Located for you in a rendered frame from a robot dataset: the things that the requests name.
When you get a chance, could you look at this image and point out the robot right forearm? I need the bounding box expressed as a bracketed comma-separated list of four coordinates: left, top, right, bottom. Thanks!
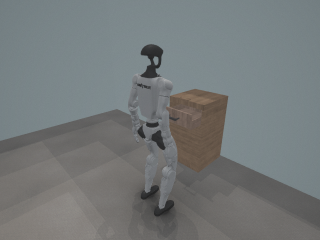
[158, 110, 173, 148]

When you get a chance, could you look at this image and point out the robot left forearm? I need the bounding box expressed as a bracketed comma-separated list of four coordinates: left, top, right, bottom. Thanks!
[128, 104, 140, 127]

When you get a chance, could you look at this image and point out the cabinet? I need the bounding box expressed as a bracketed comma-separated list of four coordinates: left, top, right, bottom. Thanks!
[169, 89, 228, 173]

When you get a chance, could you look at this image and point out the right robot hand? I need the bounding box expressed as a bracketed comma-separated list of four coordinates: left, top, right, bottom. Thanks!
[164, 145, 178, 167]

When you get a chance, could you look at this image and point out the right robot upper arm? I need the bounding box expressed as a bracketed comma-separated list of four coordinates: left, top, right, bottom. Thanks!
[156, 77, 173, 120]

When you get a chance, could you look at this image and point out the drawer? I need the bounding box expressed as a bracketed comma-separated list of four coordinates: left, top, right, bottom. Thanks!
[166, 104, 202, 130]

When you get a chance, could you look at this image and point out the robot left thigh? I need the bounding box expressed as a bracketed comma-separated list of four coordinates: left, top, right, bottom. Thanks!
[137, 125, 159, 166]

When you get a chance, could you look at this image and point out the handle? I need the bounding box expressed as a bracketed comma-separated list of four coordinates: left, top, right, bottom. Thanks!
[176, 97, 189, 102]
[169, 116, 180, 121]

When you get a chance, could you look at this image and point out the left robot upper arm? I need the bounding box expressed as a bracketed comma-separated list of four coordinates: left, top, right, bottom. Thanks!
[128, 74, 142, 108]

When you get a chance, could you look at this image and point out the right robot foot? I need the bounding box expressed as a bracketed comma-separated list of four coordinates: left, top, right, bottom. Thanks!
[154, 200, 174, 217]

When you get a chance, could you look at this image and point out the left robot hand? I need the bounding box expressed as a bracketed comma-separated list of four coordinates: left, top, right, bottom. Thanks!
[132, 125, 143, 143]

